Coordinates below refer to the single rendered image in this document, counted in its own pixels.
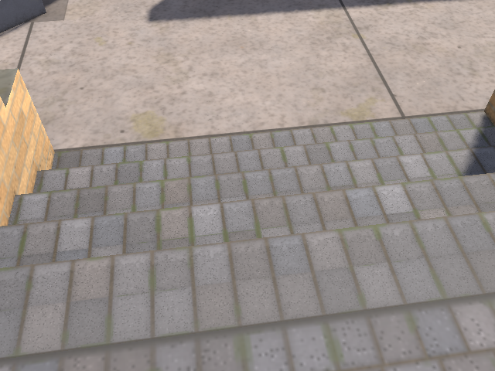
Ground stairs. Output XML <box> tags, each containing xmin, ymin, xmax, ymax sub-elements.
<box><xmin>0</xmin><ymin>111</ymin><xmax>495</xmax><ymax>268</ymax></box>

